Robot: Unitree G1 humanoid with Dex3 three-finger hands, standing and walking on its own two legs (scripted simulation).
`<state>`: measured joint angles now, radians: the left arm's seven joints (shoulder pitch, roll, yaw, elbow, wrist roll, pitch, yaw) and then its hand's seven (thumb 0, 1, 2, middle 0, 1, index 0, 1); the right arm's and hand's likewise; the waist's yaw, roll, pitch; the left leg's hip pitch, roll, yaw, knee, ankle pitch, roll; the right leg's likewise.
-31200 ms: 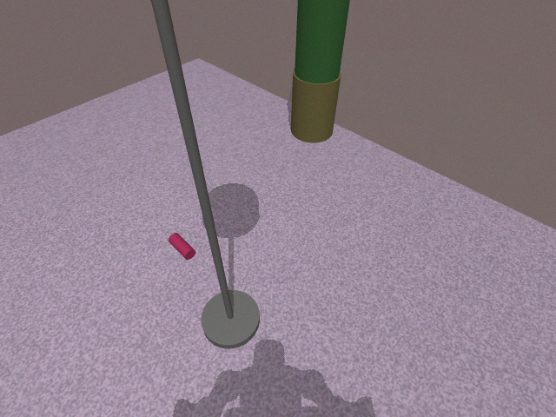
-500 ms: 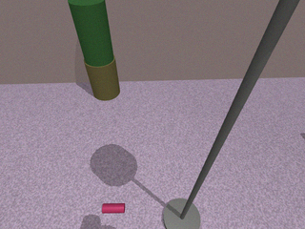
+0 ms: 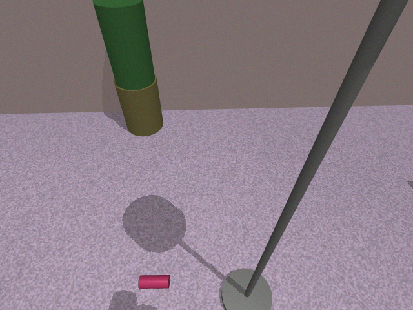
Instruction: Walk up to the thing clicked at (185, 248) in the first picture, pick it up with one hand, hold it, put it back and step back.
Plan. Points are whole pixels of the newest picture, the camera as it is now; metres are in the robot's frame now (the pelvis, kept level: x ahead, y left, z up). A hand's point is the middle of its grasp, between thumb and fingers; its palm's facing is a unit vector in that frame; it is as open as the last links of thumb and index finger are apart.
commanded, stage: stand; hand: left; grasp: from above
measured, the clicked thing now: (154, 281) +0.41 +0.23 -0.76
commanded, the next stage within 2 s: rise first in 0.74 s
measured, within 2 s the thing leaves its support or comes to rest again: neither
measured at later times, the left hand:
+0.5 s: hand out of the picture +0.07 +0.25 -0.16, palm faces -0.03 -0.94 -0.35, open 7.4 cm
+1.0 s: hand out of the picture +0.11 +0.25 -0.16, palm faces +0.03 -0.95 -0.32, open 7.7 cm
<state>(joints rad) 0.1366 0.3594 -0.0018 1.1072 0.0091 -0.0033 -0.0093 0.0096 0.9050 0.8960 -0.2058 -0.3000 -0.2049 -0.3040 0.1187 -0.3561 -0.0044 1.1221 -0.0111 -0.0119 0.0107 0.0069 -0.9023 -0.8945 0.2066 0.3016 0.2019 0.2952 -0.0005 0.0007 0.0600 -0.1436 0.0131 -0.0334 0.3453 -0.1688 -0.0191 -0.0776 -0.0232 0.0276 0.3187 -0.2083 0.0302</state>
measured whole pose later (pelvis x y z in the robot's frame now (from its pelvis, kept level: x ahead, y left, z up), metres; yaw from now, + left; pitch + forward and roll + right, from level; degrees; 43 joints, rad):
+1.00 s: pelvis -0.02 +0.00 -0.01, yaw +1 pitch +3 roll -1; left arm 0.01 0.33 0.08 1.06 0.01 -0.03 -0.01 0.01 0.75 0.87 -0.23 -0.46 -0.23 -0.47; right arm 0.19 -0.31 0.00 0.89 0.04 -0.05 -0.03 0.01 -0.90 -0.90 0.20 0.30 0.20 0.30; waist -0.01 0.00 0.06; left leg -0.35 0.01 -0.05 0.52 -0.21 -0.02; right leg -0.28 -0.02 0.02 0.50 -0.26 0.03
